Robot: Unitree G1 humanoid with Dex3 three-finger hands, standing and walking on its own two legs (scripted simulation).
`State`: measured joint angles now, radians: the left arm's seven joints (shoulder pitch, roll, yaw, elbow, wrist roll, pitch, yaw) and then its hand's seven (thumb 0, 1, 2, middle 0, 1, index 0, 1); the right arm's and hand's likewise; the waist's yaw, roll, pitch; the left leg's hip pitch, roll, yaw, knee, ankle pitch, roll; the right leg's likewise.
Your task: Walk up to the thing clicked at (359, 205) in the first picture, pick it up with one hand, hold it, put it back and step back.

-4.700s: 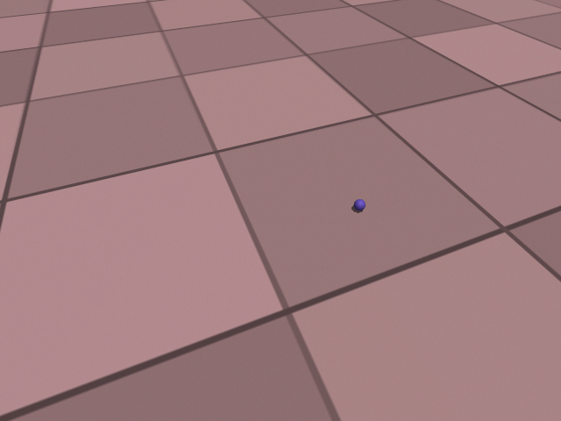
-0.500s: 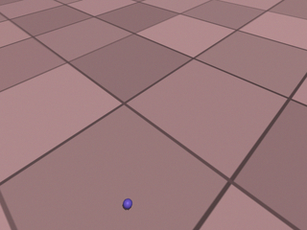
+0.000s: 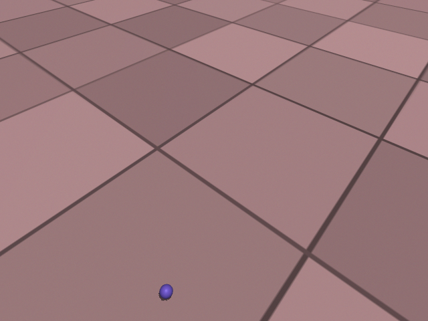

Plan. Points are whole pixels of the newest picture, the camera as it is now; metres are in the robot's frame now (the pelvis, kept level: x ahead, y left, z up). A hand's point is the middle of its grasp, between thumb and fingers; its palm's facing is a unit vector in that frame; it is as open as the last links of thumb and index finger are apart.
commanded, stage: walk up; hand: left
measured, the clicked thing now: (166, 291) +0.42 +0.23 -0.75
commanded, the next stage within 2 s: stand in 0.30 s
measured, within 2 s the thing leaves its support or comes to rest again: neither
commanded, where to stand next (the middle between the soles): +0.03 -0.01 m, yaw -1 degrees
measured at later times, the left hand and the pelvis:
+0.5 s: hand out of the picture +0.07 +0.26 -0.16, palm faces -0.01 -0.94 -0.35, open 7.4 cm; pelvis +0.00 +0.00 +0.00, yaw +0 degrees
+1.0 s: hand out of the picture +0.08 +0.25 -0.16, palm faces -0.01 -0.94 -0.34, open 7.4 cm; pelvis +0.01 +0.00 +0.00, yaw +0 degrees
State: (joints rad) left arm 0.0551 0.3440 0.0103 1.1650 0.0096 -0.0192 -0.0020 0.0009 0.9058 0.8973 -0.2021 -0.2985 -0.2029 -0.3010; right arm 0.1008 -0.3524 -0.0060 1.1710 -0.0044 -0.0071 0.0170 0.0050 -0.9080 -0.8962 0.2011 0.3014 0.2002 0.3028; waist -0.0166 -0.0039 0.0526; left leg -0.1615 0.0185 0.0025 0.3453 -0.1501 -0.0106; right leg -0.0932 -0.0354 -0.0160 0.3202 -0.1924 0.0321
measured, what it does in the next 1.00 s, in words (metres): stands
